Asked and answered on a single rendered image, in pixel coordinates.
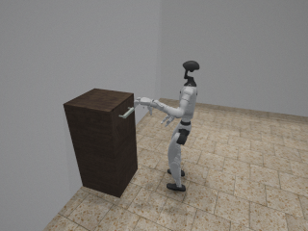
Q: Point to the robot left forearm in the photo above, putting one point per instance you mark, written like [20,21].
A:
[170,111]

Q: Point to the handle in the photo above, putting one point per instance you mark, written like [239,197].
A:
[128,113]

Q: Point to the left robot upper arm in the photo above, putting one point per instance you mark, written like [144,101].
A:
[184,102]

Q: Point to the robot left hand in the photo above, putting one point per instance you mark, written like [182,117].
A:
[143,101]

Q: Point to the cabinet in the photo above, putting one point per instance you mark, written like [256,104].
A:
[107,158]

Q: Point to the right robot thigh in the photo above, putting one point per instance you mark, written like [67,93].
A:
[174,132]

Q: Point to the right robot shin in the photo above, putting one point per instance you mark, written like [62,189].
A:
[179,156]

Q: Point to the robot right hand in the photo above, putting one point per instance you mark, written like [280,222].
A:
[170,119]

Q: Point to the drawer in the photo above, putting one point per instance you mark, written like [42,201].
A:
[117,114]

